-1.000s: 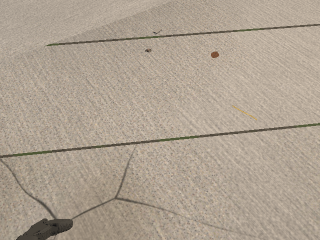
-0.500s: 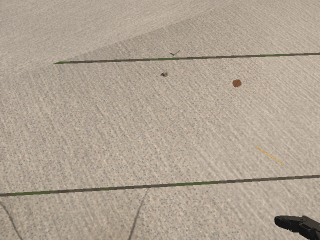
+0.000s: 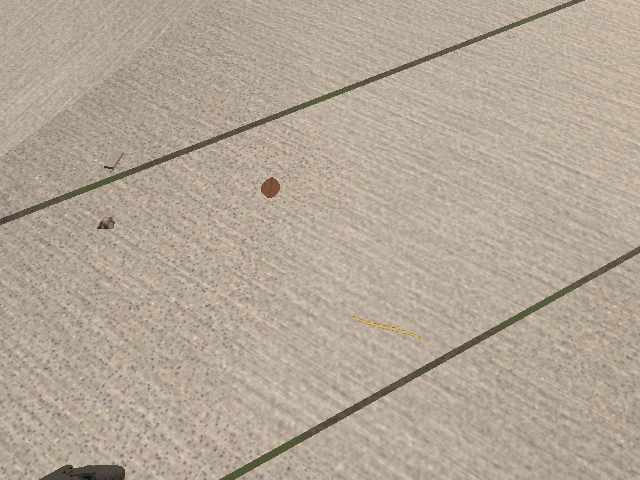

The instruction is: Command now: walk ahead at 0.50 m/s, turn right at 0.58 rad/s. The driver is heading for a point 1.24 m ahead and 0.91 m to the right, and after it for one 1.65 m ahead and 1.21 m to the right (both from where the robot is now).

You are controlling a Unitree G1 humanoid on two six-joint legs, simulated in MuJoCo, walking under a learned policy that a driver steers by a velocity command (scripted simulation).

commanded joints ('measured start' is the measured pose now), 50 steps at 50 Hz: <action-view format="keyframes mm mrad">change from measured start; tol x32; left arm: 1 209 162 48 -16 5 -30 6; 23 378 47 -2 -9 -16 -21 60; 42 -95 35 2 -124 -3 -5 -13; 50 306 194 64 -56 3 -22 11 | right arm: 1 -90 -126 -12 -143 10 -70 5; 50 -97 -155 -8 -146 23 -57 19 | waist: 1 104 -13 -192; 20 26 -121 -105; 23 -18 340 -419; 41 -47 59 9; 50 171 -113 -320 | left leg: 1 -587 22 -128 190 87 38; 20 -88 -70 -106 -655 433 49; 23 599 373 -846 -748 50 309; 29 90 188 -291 -896 291 203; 42 254 209 84 -896 654 167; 46 236 179 174 -462 1167 109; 47 5 143 174 -175 925 68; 48 -455 -54 116 187 -38 8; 50 -638 -34 -133 293 -15 38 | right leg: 1 610 -295 572 -371 -72 -223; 19 373 -183 466 -256 127 -94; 25 -302 -63 192 646 -266 82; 46 252 20 -81 -98 48 -52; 49 930 -374 871 -335 -261 -327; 50 836 -347 729 -364 -198 -270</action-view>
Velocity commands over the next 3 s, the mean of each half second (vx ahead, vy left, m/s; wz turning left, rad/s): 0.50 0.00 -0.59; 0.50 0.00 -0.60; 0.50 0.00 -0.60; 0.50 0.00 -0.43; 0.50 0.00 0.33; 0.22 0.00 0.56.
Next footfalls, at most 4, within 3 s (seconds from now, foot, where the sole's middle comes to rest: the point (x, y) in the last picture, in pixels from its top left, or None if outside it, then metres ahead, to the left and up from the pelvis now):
0.42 left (282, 479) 0.43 0.10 -0.75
0.94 right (454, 398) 0.58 -0.26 -0.75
1.42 left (443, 261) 0.93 -0.29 -0.75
1.92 right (611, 287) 0.84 -0.67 -0.75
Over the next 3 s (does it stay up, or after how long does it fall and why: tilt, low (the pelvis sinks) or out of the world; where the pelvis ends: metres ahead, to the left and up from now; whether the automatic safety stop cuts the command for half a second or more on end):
stays up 1.15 -0.95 0.01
